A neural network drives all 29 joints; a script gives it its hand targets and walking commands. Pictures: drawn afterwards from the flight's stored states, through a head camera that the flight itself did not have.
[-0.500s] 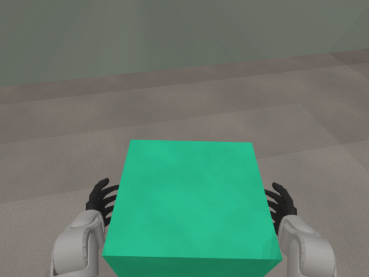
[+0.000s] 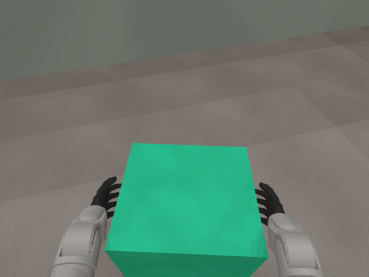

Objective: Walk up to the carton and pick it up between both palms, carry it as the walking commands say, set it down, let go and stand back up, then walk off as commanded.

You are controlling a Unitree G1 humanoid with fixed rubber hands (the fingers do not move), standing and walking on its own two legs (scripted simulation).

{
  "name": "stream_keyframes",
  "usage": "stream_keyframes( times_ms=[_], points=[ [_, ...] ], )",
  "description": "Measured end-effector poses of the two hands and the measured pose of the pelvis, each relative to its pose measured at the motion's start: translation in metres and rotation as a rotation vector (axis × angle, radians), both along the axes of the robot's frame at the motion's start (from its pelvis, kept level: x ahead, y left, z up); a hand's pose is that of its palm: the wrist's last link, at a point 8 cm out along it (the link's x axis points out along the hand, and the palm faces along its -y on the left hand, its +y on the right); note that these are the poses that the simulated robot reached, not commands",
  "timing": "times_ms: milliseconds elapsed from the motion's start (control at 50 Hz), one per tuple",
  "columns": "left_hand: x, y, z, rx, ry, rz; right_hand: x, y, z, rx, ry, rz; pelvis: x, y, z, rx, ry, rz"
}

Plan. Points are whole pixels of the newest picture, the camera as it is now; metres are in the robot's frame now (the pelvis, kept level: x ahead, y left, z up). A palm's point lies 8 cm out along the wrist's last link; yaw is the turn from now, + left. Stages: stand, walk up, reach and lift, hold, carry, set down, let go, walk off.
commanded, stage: hold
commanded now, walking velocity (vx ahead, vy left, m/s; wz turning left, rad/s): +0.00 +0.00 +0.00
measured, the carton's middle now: (186, 212) +0.29 +0.00 -0.07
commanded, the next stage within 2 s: set down in 0.38 s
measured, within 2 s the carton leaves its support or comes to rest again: neither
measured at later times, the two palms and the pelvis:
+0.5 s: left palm (86, 210) +0.25 +0.21 +0.03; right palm (263, 204) +0.27 -0.17 +0.02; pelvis -0.01 +0.04 +0.00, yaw +1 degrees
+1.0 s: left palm (105, 205) +0.30 +0.20 -0.05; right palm (255, 201) +0.31 -0.17 -0.05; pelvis +0.05 +0.01 +0.00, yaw +2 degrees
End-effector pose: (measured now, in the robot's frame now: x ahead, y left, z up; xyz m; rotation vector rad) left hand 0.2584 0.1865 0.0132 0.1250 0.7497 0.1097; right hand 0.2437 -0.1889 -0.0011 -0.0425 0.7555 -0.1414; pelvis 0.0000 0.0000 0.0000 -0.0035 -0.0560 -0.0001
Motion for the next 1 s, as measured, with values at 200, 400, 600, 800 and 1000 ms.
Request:
stream_keyframes(
  times_ms=[200, 400, 600, 800, 1000],
  points=[
    [0.016, 0.009, 0.027, -0.042, -0.105, -0.013, 0.006, 0.01, 0.035, -0.023, -0.105, -0.037, -0.006, 0.022, 0.0, -0.006, -0.06, -0.021],
    [-0.002, 0.016, 0.002, -0.084, -0.026, 0.042, 0.004, 0.017, 0.023, -0.045, -0.025, 0.002, -0.017, 0.04, -0.003, -0.012, -0.096, 0.015],
    [0.005, 0.031, 0.019, -0.05, -0.087, 0.159, 0.042, 0.033, 0.009, 0.096, -0.076, 0.033, -0.004, 0.039, -0.002, -0.001, -0.098, 0.034],
    [0.04, 0.025, -0.011, -0.047, -0.023, 0.13, 0.066, 0.026, -0.018, 0.081, -0.01, 0.009, 0.022, 0.02, -0.001, 0.0, 0.001, 0.064],
    [0.043, 0.017, -0.061, -0.086, 0.047, 0.107, 0.063, 0.017, -0.048, 0.03, 0.058, -0.014, 0.052, 0.013, -0.001, -0.007, 0.178, 0.03]
  ],
)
